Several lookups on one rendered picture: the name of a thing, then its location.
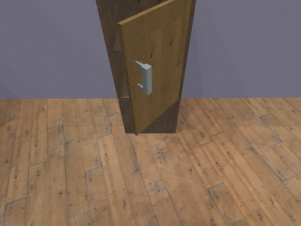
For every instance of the cupboard door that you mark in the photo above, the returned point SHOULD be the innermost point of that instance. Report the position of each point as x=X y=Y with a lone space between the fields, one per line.
x=156 y=36

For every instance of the handle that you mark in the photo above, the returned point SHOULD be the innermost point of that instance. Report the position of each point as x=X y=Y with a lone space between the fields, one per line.
x=146 y=71

